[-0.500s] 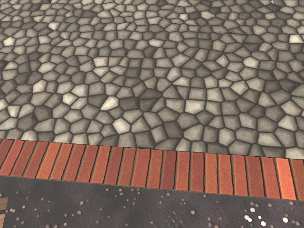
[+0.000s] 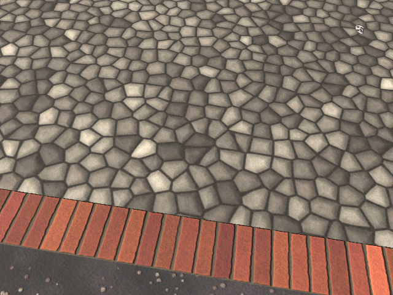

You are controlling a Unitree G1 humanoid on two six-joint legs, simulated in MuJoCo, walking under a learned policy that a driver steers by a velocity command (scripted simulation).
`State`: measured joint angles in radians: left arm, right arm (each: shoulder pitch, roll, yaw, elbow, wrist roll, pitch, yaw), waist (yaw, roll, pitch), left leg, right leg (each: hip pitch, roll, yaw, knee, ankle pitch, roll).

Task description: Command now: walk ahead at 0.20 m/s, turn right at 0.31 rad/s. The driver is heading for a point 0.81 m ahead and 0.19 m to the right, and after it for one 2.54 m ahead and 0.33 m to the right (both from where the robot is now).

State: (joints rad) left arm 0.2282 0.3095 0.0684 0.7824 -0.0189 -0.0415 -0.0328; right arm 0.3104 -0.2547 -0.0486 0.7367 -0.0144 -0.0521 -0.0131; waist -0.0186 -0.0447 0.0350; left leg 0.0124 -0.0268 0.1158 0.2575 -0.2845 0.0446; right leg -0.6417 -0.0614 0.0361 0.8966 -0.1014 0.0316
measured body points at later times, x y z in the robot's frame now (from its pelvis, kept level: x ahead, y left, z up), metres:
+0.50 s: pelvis +0.13 +0.00 -0.01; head +0.17 -0.02 +0.44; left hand +0.35 +0.23 -0.10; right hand +0.21 -0.31 -0.11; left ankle +0.22 +0.15 -0.70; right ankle +0.19 -0.10 -0.74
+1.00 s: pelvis +0.16 +0.02 -0.01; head +0.18 +0.02 +0.44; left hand +0.42 +0.18 -0.11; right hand +0.14 -0.27 -0.12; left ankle +0.22 +0.14 -0.74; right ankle +0.07 -0.06 -0.75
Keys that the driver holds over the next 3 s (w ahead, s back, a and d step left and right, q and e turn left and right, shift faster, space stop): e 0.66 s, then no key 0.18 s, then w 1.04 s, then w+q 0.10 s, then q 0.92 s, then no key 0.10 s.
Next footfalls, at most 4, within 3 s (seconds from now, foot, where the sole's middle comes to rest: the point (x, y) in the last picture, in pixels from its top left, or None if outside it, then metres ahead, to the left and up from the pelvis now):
0.18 right None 0.23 -0.11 -0.78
0.62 left None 0.26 0.12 -0.78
1.00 right None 0.11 -0.08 -0.78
1.40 left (191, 289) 0.50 0.01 -0.78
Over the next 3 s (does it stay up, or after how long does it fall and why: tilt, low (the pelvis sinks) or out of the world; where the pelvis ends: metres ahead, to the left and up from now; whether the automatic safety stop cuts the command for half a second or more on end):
stays up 0.82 -0.26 -0.13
